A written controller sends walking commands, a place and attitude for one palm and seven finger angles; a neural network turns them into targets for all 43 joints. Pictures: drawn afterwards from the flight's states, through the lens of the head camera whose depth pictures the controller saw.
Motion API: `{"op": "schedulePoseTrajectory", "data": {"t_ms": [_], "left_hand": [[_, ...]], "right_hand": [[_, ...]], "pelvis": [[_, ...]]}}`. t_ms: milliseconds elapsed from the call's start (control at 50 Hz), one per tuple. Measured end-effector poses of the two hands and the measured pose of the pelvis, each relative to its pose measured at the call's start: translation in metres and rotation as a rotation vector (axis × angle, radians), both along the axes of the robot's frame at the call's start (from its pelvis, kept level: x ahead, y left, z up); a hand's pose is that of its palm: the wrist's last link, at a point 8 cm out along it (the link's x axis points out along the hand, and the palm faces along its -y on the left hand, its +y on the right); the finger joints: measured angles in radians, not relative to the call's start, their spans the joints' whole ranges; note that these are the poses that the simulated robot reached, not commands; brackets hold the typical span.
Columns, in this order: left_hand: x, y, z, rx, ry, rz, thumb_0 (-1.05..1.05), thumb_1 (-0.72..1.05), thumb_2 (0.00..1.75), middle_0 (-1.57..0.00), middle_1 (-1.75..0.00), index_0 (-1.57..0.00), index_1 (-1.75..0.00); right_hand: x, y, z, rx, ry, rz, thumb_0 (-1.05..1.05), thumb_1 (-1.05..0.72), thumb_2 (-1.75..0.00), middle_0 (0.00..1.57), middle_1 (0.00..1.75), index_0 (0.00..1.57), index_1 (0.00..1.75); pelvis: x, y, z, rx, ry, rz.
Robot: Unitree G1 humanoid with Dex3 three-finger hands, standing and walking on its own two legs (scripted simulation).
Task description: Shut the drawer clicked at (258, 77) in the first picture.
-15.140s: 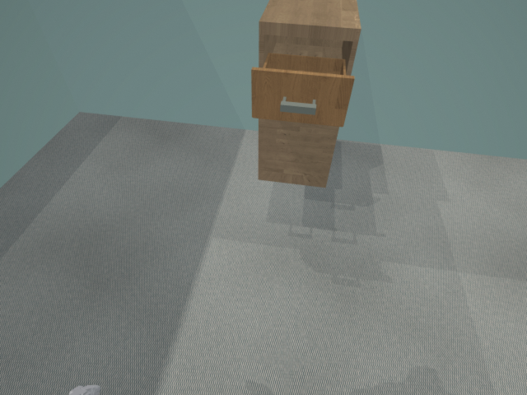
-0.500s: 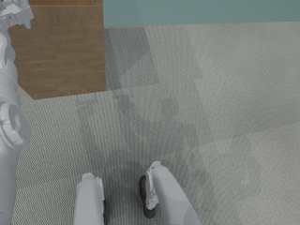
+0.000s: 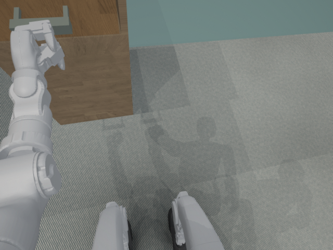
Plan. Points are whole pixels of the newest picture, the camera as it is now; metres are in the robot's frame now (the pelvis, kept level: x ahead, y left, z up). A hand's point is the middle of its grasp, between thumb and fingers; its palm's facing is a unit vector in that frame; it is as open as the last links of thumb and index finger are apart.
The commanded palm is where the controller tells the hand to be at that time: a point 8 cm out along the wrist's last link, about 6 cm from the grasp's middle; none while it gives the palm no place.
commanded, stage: pull the fist back off the drawer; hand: left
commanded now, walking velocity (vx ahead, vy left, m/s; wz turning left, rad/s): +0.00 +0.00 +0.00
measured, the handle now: (42, 19) +0.64 +0.22 +0.04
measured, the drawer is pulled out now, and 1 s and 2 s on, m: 0.00 0.00 0.00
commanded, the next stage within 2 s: draw the hand back to the body in 0.04 s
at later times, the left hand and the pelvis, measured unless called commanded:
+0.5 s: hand (24, 75) +0.44 +0.20 +0.12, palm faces +0.12 -0.99 -0.04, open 3.2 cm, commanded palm +0.40 +0.24 +0.13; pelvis +0.05 -0.01 +0.07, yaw +2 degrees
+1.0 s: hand out of the picture +0.31 +0.22 +0.22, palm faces +0.31 -0.90 -0.30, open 3.2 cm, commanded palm +0.26 +0.26 +0.24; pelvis +0.05 -0.01 +0.12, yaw +3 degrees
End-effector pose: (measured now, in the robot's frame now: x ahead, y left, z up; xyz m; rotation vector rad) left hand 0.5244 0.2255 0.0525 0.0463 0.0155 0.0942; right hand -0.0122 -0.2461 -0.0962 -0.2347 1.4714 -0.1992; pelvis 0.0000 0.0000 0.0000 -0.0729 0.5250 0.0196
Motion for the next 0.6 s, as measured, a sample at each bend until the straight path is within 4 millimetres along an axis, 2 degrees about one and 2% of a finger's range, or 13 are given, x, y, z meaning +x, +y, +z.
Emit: {"op": "schedulePoseTrajectory", "data": {"t_ms": [180,240,300,440,600], "left_hand": [[-0.008,0.002,-0.001,-0.006,-0.009,0.014,0.01,0.89,0.9,-1.4,-1.6,-1.4,-1.6],[-0.014,0.006,0.008,0.003,-0.043,0.009,0.01,0.89,0.9,-1.4,-1.6,-1.4,-1.6],[-0.032,0.009,0.021,0.021,-0.052,-0.01,0.01,0.9,0.9,-1.4,-1.6,-1.4,-1.6],[-0.091,0.018,0.055,0.002,-0.011,0.009,0.01,0.9,0.9,-1.4,-1.6,-1.4,-1.6],[-0.135,0.024,0.089,0.008,-0.046,-0.003,0.01,0.9,0.9,-1.4,-1.6,-1.4,-1.6]], "right_hand": [[0.051,-0.012,0.004,-0.017,-0.069,0.041,0.0,-0.9,-0.9,0.21,0.3,0.2,0.3],[0.066,-0.014,0.007,-0.018,-0.096,0.031,0.0,-0.9,-0.9,0.21,0.3,0.2,0.3],[0.081,-0.012,0.016,0.001,-0.135,0.012,0.01,-0.91,-0.9,0.21,0.3,0.2,0.3],[0.123,-0.003,0.048,0.04,-0.26,0.046,0.01,-0.91,-0.9,0.21,0.3,0.2,0.3],[0.174,-0.005,0.076,0.03,-0.442,0.116,0.01,-0.9,-0.9,0.21,0.3,0.2,0.3]], "pelvis": [[0.017,-0.002,0.008,0.009,-0.018,0.008],[0.022,-0.003,0.012,0.013,-0.028,0.002],[0.028,-0.003,0.025,0.018,-0.054,-0.006],[0.043,-0.004,0.058,0.03,-0.149,0.008],[0.046,-0.007,0.075,0.038,-0.253,0.035]]}}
